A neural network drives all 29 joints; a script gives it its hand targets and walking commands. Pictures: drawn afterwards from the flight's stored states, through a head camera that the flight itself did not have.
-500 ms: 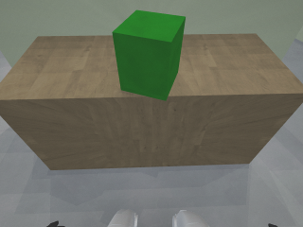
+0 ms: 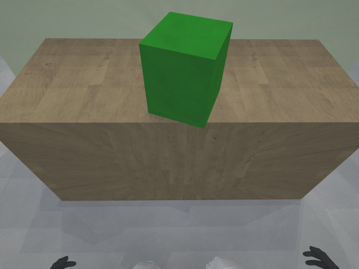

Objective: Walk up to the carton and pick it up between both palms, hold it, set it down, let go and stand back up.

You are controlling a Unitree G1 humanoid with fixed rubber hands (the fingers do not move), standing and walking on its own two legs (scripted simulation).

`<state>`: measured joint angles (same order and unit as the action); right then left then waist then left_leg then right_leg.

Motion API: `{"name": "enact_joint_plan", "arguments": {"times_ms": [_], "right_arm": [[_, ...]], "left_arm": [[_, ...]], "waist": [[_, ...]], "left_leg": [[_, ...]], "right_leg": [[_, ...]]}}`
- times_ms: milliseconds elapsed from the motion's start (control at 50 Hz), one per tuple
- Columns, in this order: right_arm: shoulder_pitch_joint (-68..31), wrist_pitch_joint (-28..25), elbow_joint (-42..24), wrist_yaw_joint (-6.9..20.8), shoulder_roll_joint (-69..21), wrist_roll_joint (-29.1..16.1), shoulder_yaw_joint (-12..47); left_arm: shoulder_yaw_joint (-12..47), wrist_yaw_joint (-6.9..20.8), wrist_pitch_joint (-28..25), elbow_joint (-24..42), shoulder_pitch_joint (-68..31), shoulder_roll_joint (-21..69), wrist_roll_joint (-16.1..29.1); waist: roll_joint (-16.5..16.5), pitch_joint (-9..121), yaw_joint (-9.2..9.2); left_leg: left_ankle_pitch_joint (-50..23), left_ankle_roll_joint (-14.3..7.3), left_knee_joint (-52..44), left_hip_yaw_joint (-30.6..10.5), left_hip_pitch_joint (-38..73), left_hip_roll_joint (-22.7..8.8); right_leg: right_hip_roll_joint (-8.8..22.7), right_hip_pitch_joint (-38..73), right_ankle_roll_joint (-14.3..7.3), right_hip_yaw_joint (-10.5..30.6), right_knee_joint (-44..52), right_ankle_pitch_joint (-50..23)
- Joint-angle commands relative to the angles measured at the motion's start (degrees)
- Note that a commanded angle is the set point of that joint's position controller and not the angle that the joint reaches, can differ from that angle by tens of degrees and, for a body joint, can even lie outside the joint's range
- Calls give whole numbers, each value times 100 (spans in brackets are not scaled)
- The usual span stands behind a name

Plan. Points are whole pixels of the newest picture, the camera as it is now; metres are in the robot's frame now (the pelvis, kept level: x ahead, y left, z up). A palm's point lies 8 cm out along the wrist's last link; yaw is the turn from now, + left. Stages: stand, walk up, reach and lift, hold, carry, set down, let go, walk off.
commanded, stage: walk up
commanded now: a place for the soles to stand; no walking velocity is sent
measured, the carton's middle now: (187, 71) +0.67 -0.03 +0.06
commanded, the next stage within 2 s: none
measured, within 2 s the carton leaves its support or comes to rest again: neither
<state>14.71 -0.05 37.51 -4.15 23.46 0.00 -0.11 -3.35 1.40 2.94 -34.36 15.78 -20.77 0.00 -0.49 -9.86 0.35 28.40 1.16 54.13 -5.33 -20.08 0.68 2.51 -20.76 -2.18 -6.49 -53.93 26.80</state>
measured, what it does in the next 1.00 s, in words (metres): lifts its right foot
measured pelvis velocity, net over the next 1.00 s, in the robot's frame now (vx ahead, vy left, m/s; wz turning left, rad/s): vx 0.06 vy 0.02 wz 0.02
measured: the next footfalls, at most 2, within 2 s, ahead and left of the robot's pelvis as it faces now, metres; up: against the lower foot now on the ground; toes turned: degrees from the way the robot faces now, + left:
right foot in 1.20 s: +0.29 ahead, -0.16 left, +0.00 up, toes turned -3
left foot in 1.72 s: +0.31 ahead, +0.10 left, +0.00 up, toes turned -3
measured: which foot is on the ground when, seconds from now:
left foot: down 0.00-1.00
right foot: down 0.00-0.72, up 0.74-1.00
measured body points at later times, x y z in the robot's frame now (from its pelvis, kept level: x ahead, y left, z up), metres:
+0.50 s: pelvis -0.01 -0.01 +0.00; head +0.01 +0.00 +0.45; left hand +0.12 +0.29 -0.09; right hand +0.10 -0.33 -0.08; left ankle +0.01 +0.13 -0.68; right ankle +0.02 -0.11 -0.69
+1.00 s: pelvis +0.06 +0.02 +0.01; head +0.06 +0.06 +0.46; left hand +0.17 +0.32 -0.10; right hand +0.08 -0.30 -0.06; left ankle +0.07 +0.17 -0.69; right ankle +0.19 -0.10 -0.62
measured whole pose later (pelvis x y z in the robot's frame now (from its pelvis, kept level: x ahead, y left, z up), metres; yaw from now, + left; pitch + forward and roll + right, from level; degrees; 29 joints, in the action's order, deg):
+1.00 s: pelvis +0.06 +0.02 +0.01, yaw +1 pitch -8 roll +0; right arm 29.6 -1.2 37.5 -1.7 22.5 0.0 -0.1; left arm -3.4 3.4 3.7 -34.4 18.0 -23.8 0.0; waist -6.3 -8.0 0.4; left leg 26.7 -0.4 48.1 -4.0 -13.7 -0.4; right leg 2.8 -35.5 -1.9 -2.1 -67.8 23.8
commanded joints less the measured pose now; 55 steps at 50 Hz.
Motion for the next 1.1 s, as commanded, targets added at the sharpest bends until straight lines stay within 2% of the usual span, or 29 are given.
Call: {"name": "enact_joint_plan", "arguments": {"times_ms": [0, 60, 100, 120, 140, 180, 200, 220, 240, 260, 280, 340, 380, 400, 440, 460, 500, 600, 640, 660, 680, 700, 720, 740, 780, 840, 980, 1040, 1080], "right_arm": [[289, -251, -266, -72, 1840, 63, -618], [-351, -220, -455, -26, 1674, -11, -554], [-350, -170, -377, -22, 1330, -116, -489], [-301, -129, -399, -58, 1301, -57, -484], [-378, -118, -429, -62, 1300, -27, -488], [-139, -170, -389, -38, 1298, -6, -518], [152, -231, -299, -24, 1421, -36, -546], [317, -278, -213, -28, 1597, -13, -587], [226, -324, -227, -43, 1938, 48, -644], [90, -294, -249, -39, 1987, 44, -667], [52, -287, -261, -48, 2022, 75, -647], [-300, -241, -383, -18, 1796, 61, -587], [-566, -214, -433, 18, 1523, -82, -519], [-397, -176, -380, 6, 1426, -131, -515], [-327, -106, -426, -39, 1481, -50, -567], [-199, -128, -627, 128, 1493, 78, -699], [-297, -170, -706, 243, 1586, 105, -747], [108, -205, -640, 383, 1513, 70, -763], [918, -231, -310, 418, 1434, 11, -770], [1697, -246, 36, 383, 1509, -7, -834], [2353, -266, 256, 289, 1814, 38, -937], [2110, -294, 42, 190, 2092, 189, -947], [1487, -298, -279, 53, 2300, 274, -958], [1245, -352, -420, -25, 2322, 269, -994], [1149, -453, -531, -77, 2129, 260, -921], [1319, -493, -536, -42, 1845, 204, -788], [901, -466, -913, -98, 1899, 276, -871], [586, -455, -989, -143, 1996, 273, -914], [406, -469, -964, -143, 2049, 261, -943]], "left_arm": [[-429, -131, -93, 555, -622, -1448, 68], [-447, -111, -222, 292, -24, -1667, 8], [-499, -124, -293, 180, 194, -1924, -1], [-457, -128, -293, 238, 91, -1818, -32], [-446, -125, -295, 300, 80, -1763, -68], [-383, -106, -275, 411, -280, -1715, -83], [-365, -67, -244, 488, -556, -1745, -46], [-326, -25, -226, 506, -791, -1603, 1], [-358, -6, -190, 532, -769, -1502, 84], [-407, -29, -130, 538, -710, -1494, 77], [-457, -64, -73, 567, -722, -1495, 97], [-481, -62, -154, 359, -347, -1516, 57], [-543, -71, -259, 186, 151, -1928, -14], [-549, -82, -291, 216, 129, -1999, -2], [-476, -79, -309, 327, -140, -1865, -64], [-672, -51, -360, 301, 743, -2137, -213], [-731, -90, -409, 256, 855, -2193, -245], [-742, -68, -431, 516, 266, -2184, -232], [-667, 0, -359, 735, -495, -2040, -203], [-602, 34, -293, 851, -958, -1772, -213], [-520, 42, -228, 923, -1105, -1324, -216], [-471, 42, -209, 1141, -1133, -1091, -133], [-591, 37, -175, 1315, -825, -1461, -66], [-623, 50, -130, 1224, -564, -1683, -97], [-613, 77, -211, 943, -374, -1629, -179], [-571, 75, -261, 754, -291, -1522, -249], [-622, 296, -91, 1029, -440, -1556, -227], [-686, 349, -77, 1093, -376, -1666, -172], [-687, 351, -116, 1021, -201, -1652, -153]], "waist": [[755, 830, 137], [257, 1066, -310], [-674, 1372, -484], [-541, 1178, -440], [-330, 1026, -428], [-462, 727, -157], [-388, 873, 55], [-183, 886, 203], [401, 1077, 100], [569, 997, 86], [842, 837, 87], [663, 551, -217], [-306, 996, -513], [-603, 1157, -468], [-476, 697, -365], [-534, 910, -436], [-540, 326, -631], [-898, 97, -313], [-913, 209, 245], [-449, 376, 734], [989, 305, 1060], [1408, 142, 961], [927, -27, 605], [571, -259, 417], [224, -28, 256], [552, 518, 306], [1157, -178, 207], [1273, -522, 53], [1391, -495, -113]], "left_leg": [[-3445, -1790, -2071, -2960, 595, -1707], [-2663, -978, -1272, -1852, -485, -975], [-760, -153, 471, 110, -1085, -18], [695, -161, 640, 90, -1078, 27], [1092, -204, 625, -20, -1008, -51], [486, -319, -215, 78, -373, -170], [-995, -345, -1078, -53, 318, -322], [-1917, -511, -1829, -732, 691, -681], [-2543, -977, -2250, -2124, 630, -1308], [-2360, -1489, -2498, -2961, 389, -1625], [-2332, -1795, -2476, -3161, 262, -1820], [-1785, -1332, -2164, -2485, -358, -1331], [-1243, -416, -771, -884, -1537, -406], [-441, -152, 184, 85, -1163, 16], [975, -213, 562, 21, -882, -50], [1325, -470, 792, 227, -1537, 23], [733, -444, 900, -29, -2394, -138], [297, -456, 207, 310, -1489, -411], [-725, -538, -842, 618, 694, -233], [-827, -523, -1146, 611, 2198, 14], [541, -672, -2227, -811, 2366, -495], [2743, -1122, -3795, -3968, 1698, -1457], [3836, -1485, -4743, -5331, 1303, -2074], [3686, -1545, -4717, -5372, 1207, -2168], [1907, -1492, -3900, -4204, 1579, -1848], [-42, -1384, -3070, -3059, 1583, -1520], [2204, -1496, -3425, -2651, 100, -1530], [2167, -1403, -3343, -2376, -309, -1681], [1312, -1257, -3003, -2058, -331, -1707]], "right_leg": [[-13, -544, 160, 1003, 77, 672], [440, 1027, -65, 1530, 1756, -1630], [1841, 1739, -689, 2565, 2669, -2364], [2209, 1476, -1208, 2849, 2636, -2848], [2257, 1253, -1297, 2799, 2559, -2828], [1978, 588, -1083, 2154, 2331, -2633], [1622, 258, -763, 1635, 1954, -2581], [1054, -98, -306, 1141, 1306, -2446], [360, -79, 70, 740, 391, -2244], [10, -244, 179, 789, 189, -747], [-82, -340, 168, 848, 102, 654], [85, 331, -35, 1136, 1226, -137], [974, 1943, -306, 2123, 2529, -1130], [1850, 1518, -626, 2785, 3057, -866], [2217, 725, -1154, 3020, 3099, -1020], [2291, 1461, -1148, 3589, 3529, 1875], [2343, 1789, -1070, 3928, 3927, 3194], [2153, 725, -988, 2970, 3735, 2898], [1593, -942, -709, 1763, 2899, 2899], [979, -2086, -368, 985, 1767, 2809], [173, -2754, -130, 210, -396, 2248], [-501, -3135, 33, 649, -1716, 1368], [-321, -3086, 26, 1179, -2065, 1153], [-134, -2985, 34, 1341, -2247, 767], [81, -2988, 20, 1349, -2048, 295], [317, -2565, 95, 1131, -1557, 60], [605, -2156, 141, 1142, -1048, -1119], [667, -1849, 163, 1207, -770, -1181], [734, -1390, 159, 1231, -290, -1024]]}}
